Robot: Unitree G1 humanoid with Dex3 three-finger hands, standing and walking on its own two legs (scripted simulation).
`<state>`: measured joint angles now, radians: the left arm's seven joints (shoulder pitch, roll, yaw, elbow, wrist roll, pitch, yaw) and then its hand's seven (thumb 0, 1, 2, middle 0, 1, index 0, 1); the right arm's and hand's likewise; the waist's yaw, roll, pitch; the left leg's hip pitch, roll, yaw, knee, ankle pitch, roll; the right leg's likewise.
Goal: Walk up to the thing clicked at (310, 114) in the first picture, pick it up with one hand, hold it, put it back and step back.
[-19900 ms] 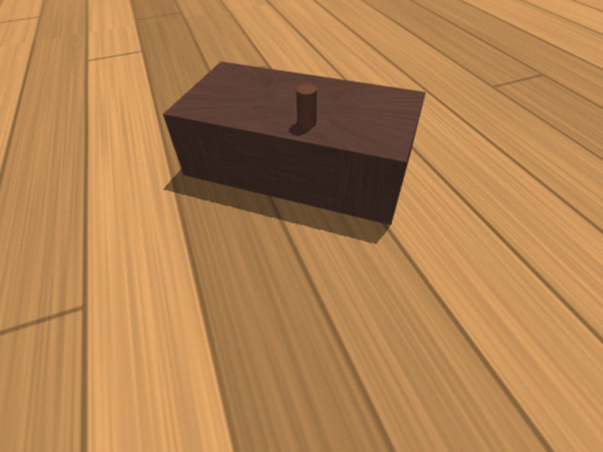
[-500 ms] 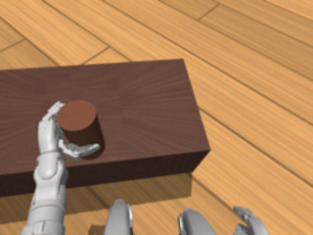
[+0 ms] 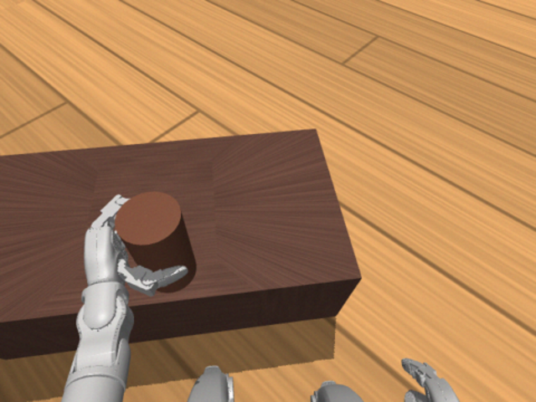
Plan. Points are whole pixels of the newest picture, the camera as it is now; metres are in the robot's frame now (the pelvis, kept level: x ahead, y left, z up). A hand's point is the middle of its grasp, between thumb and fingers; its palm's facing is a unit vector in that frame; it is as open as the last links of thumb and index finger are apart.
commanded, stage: lift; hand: left
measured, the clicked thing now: (161, 246) +0.35 +0.16 +0.03
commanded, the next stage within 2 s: hold in 0.32 s
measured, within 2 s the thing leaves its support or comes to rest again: neither
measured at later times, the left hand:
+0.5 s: hand (149, 240) +0.35 +0.17 +0.05, palm faces +0.18 -0.98 -0.04, open 11.6 cm
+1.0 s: hand (142, 241) +0.34 +0.17 +0.06, palm faces +0.19 -0.98 -0.04, open 11.6 cm
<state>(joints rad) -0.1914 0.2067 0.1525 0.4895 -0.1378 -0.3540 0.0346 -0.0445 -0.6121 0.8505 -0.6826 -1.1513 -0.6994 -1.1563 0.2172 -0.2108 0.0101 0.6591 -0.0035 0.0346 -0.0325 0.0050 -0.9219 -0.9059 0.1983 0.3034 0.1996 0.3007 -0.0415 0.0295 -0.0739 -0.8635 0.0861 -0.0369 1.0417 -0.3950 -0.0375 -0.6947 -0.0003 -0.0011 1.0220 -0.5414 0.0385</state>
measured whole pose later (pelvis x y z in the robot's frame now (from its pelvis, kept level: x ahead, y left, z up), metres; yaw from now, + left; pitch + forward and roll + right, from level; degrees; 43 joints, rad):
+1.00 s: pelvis +0.01 +0.00 +0.03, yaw +0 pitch +6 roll -2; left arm -0.12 0.18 0.12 0.44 -0.12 -0.32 0.07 -0.05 -0.61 0.82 -0.69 -1.16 -0.71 -1.16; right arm 0.23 -0.21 0.00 0.65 0.00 0.03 -0.02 0.01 -0.94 -0.91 0.20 0.30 0.20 0.30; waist -0.03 0.02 -0.03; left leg -0.64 0.08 -0.01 0.87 -0.35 -0.03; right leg -0.48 -0.01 0.01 0.84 -0.48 0.04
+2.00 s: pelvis +0.01 +0.00 +0.03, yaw +0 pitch +5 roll -1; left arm -0.09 0.17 0.10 0.42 -0.13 -0.34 0.06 -0.04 -0.61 0.84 -0.67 -1.17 -0.69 -1.18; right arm 0.22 -0.21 0.00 0.67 0.00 0.02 -0.03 0.01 -0.94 -0.92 0.20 0.30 0.20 0.30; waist -0.02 0.02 -0.02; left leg -0.60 0.07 -0.01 0.83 -0.33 -0.04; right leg -0.44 -0.01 0.01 0.82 -0.47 0.04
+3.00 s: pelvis +0.01 +0.00 +0.03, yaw +0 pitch +5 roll -1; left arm -0.07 0.17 0.11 0.41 -0.13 -0.34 0.06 -0.04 -0.61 0.85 -0.67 -1.19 -0.68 -1.19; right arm 0.22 -0.21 -0.01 0.67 0.00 0.02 -0.02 0.01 -0.94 -0.92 0.20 0.30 0.20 0.30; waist -0.02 0.02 -0.02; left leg -0.59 0.07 -0.01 0.83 -0.33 -0.04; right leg -0.44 -0.02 0.01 0.81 -0.47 0.04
